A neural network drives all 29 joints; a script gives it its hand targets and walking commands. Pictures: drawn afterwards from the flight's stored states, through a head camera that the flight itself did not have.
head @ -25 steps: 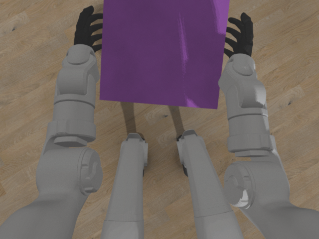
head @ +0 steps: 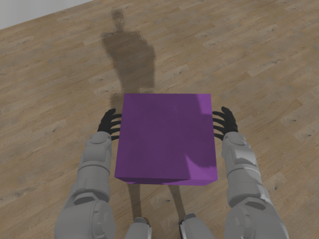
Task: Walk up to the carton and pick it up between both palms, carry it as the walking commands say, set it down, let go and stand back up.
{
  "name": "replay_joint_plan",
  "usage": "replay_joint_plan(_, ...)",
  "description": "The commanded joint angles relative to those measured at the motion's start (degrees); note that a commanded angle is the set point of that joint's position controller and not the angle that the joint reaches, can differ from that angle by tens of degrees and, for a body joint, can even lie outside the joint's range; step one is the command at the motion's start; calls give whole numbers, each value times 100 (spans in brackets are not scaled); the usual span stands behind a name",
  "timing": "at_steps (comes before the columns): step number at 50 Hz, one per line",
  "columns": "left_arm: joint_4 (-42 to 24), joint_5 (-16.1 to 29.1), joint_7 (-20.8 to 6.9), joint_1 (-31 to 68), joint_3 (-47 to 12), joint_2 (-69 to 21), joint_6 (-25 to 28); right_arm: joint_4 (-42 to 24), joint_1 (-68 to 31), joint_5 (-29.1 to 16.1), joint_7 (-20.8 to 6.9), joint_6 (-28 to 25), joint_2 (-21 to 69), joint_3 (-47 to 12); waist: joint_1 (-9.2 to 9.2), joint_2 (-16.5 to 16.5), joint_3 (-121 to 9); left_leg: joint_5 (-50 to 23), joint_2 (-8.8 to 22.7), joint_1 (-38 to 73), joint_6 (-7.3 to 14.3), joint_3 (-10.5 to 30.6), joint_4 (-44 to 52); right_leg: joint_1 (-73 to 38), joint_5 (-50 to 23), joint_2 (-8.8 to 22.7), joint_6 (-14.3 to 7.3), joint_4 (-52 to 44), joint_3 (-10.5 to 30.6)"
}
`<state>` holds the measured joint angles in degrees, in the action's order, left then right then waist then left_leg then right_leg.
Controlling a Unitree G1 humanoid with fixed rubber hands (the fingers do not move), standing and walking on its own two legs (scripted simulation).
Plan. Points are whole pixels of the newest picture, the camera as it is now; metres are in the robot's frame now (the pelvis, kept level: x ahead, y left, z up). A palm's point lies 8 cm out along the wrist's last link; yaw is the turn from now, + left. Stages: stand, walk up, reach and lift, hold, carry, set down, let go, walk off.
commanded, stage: reach and lift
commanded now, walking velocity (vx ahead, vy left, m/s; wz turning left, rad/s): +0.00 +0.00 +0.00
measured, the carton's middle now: (166, 142) +0.40 -0.02 -0.11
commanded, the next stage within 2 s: none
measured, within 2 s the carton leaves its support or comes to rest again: neither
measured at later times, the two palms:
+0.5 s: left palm (101, 136) +0.38 +0.14 +0.02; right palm (241, 135) +0.35 -0.19 +0.03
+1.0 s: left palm (89, 130) +0.36 +0.15 +0.09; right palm (255, 131) +0.33 -0.19 +0.10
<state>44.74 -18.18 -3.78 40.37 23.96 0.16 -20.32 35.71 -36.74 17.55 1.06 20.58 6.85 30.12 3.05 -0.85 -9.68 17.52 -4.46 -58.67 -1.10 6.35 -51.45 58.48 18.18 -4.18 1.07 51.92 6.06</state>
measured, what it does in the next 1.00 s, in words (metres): rises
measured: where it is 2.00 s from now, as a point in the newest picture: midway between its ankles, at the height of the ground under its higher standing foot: outside the picture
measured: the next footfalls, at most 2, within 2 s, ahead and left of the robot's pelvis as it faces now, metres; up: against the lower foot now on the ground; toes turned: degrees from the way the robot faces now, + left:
none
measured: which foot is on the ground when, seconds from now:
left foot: down 0.00-1.00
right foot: down 0.00-1.00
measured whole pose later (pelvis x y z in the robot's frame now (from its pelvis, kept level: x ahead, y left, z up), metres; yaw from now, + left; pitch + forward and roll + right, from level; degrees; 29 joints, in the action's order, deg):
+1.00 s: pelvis +0.04 +0.00 +0.07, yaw +0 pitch +2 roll +0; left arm 26.5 -16.3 -2.8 21.5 15.8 -4.3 -34.3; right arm 18.5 -17.8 15.7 -0.1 33.9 9.4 21.0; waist 4.1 0.4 -3.6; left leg 10.3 -2.9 -14.5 0.1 6.9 -23.2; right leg 14.0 10.5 -2.6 0.6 22.8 7.5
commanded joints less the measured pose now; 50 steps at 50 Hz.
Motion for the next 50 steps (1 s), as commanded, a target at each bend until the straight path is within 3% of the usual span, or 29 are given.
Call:
replay_joint_plan(1,-325,853,-1414,2345,-2458,-5508,323,205,-2342,-804,-1611,2,5428,-3148,-13,145,-3133,-1180,-251,2044,254,-390,878,-2503,-1600,-155,103,-881,-304)
replay_joint_plan(6,-1269,1281,-1362,1823,-3618,-5933,424,-755,-1604,-1157,-1647,-172,5533,-4053,196,-260,-4120,-2924,-188,3304,96,-158,1086,-3165,-3148,-192,84,-995,-221)
replay_joint_plan(10,-1640,1460,-1221,1346,-4143,-6088,393,-1125,-1194,-1296,-1738,-190,5391,-4436,265,-273,-4092,-3731,-77,4075,-19,6,1275,-2974,-3200,-235,52,-1221,-262)
replay_joint_plan(11,-1868,1510,-1177,1276,-4278,-6054,395,-1211,-1056,-1339,-1746,-160,5360,-4545,216,-466,-4040,-3873,-83,4177,-45,4,1345,-3060,-3276,-252,49,-1290,-244)
replay_joint_plan(12,-2023,1593,-1160,1356,-4398,-6048,388,-1135,-887,-1342,-1756,-127,5379,-4558,324,-326,-4028,-3900,-73,4293,-56,21,1425,-3138,-3268,-262,43,-1387,-281)
replay_joint_plan(18,-1909,1317,-1108,617,-4229,-5711,169,-803,-215,-1257,-1825,95,5431,-4432,205,-157,-2985,-3290,-92,4258,6,-43,1962,-3502,-2904,-212,37,-1905,-276)
replay_joint_plan(19,-1947,1351,-1111,647,-4244,-5744,165,-946,-540,-1396,-1829,102,5461,-4588,-19,-179,-3016,-3294,-133,4290,39,-67,2035,-3645,-2869,-200,35,-1992,-241)
replay_joint_plan(20,-1750,1222,-1162,687,-4011,-5636,111,-789,-475,-1272,-1830,134,5298,-4404,33,-280,-2568,-2850,-137,3991,55,-137,2105,-3549,-2669,-141,7,-2105,-205)
replay_joint_plan(21,-1785,1302,-1166,548,-4114,-5757,71,-1024,-612,-1459,-1835,148,5547,-4676,-93,-72,-2806,-3010,-153,4186,81,-139,2156,-3906,-2890,-140,44,-2125,-232)
replay_joint_plan(23,-1728,1273,-1195,778,-3985,-5743,0,-679,-427,-1222,-1845,237,5361,-4352,75,-185,-2349,-2478,-115,4087,58,-173,2311,-3898,-2449,-102,1,-2325,-209)
replay_joint_plan(26,-2056,1494,-1286,1003,-4229,-5823,-95,-967,-677,-1420,-1792,361,5635,-4617,34,-51,-2466,-2313,-164,4362,106,-248,2487,-4497,-2499,-103,60,-2518,-219)
replay_joint_plan(28,-1651,1357,-1348,859,-3912,-5721,-187,-713,-632,-1288,-1759,451,5404,-4339,118,74,-1877,-1924,-142,4180,135,-247,2571,-4355,-2192,-53,96,-2665,-231)
replay_joint_plan(29,-1589,1306,-1373,989,-3864,-5713,-206,-803,-908,-1275,-1758,457,5524,-4402,21,190,-1761,-1656,-145,4166,194,-224,2608,-4369,-1937,-42,111,-2659,-247)
replay_joint_plan(30,-1675,1412,-1391,1168,-4026,-5916,-247,-912,-914,-1344,-1745,505,5623,-4452,228,107,-1855,-1445,-128,4317,180,-222,2609,-4451,-1784,-28,89,-2658,-269)
replay_joint_plan(31,-1987,1573,-1400,1402,-4197,-5950,-269,-871,-900,-1403,-1747,574,5652,-4480,222,70,-2063,-1546,-96,4561,157,-239,2684,-4647,-1826,-99,93,-2662,-308)
replay_joint_plan(34,-1594,1409,-1497,1276,-3849,-5878,-450,-905,-1045,-1340,-1739,716,5580,-4304,206,54,-1702,-1305,-109,4498,194,-282,2805,-4765,-1747,-45,112,-2835,-344)
replay_joint_plan(35,-1576,1433,-1486,1241,-3850,-5908,-493,-853,-976,-1320,-1731,792,5496,-4215,313,135,-1389,-1365,-80,4483,222,-211,2795,-4655,-1780,-43,109,-2838,-330)
replay_joint_plan(37,-1735,1549,-1518,1212,-4040,-6102,-590,-1258,-1186,-1523,-1737,842,5612,-4471,257,-50,-1942,-1586,-104,4778,179,-207,2809,-5202,-1981,-52,77,-2872,-325)
replay_joint_plan(38,-1617,1477,-1533,1176,-3794,-5913,-620,-952,-1003,-1418,-1726,971,5494,-4274,178,-8,-1427,-1537,-88,4555,214,-226,2849,-4921,-1946,-31,110,-2899,-297)
replay_joint_plan(39,-1821,1530,-1516,1346,-3928,-5973,-654,-900,-890,-1434,-1749,1032,5567,-4249,299,-13,-1527,-1510,-53,4800,195,-232,2897,-5002,-1938,-27,112,-2936,-328)
replay_joint_plan(40,-1747,1522,-1481,1307,-3894,-5996,-729,-979,-1077,-1494,-1767,1060,5550,-4265,188,-72,-1289,-1413,-54,4759,181,-209,2921,-4883,-1767,-36,94,-2924,-333)
replay_joint_plan(41,-1903,1558,-1493,1364,-3933,-6057,-758,-1068,-1021,-1404,-1786,1095,5487,-4262,267,76,-1321,-1422,-32,4820,158,-213,2943,-4973,-1777,-98,82,-2967,-370)
replay_joint_plan(42,-1936,1568,-1475,1308,-3985,-6037,-800,-1232,-1169,-1550,-1783,1123,5547,-4435,91,-77,-1417,-1605,-61,4925,160,-213,2948,-5099,-1886,-65,54,-2971,-311)
replay_joint_plan(43,-2188,1744,-1478,1577,-4171,-6122,-863,-1202,-1032,-1626,-1784,1196,5591,-4458,292,-115,-1535,-1645,-23,5050,148,-172,2961,-5203,-1989,-81,58,-2957,-324)
replay_joint_plan(44,-1954,1571,-1449,1373,-3890,-5935,-918,-987,-1099,-1579,-1804,1283,5573,-4362,18,-21,-960,-1418,-20,4814,187,-228,3030,-4966,-1742,-73,81,-3002,-320)
replay_joint_plan(47,-2041,1627,-1455,1247,-3972,-6032,-1102,-1200,-1067,-1638,-1810,1406,5555,-4490,65,53,-1012,-1447,11,5093,134,-207,3118,-5168,-1703,-123,62,-3107,-323)
replay_joint_plan(48,-2160,1615,-1457,1258,-3956,-6098,-1128,-1443,-1239,-1677,-1814,1429,5640,-4669,-97,9,-1172,-1592,29,5236,149,-222,3140,-5283,-1781,-94,48,-3100,-290)
replay_joint_plan(49,-2320,1758,-1489,1484,-4143,-6195,-1164,-1521,-1253,-1691,-1808,1442,5584,-4636,115,-124,-1231,-1633,7,5302,111,-247,3111,-5192,-1836,-96,53,-3125,-299)
replay_joint_plan(50,-2211,1740,-1479,1389,-4052,-6157,-1222,-1431,-1206,-1699,-1805,1493,5518,-4608,13,-149,-1033,-1457,4,5223,115,-252,3138,-5249,-1663,-86,31,-3179,-274)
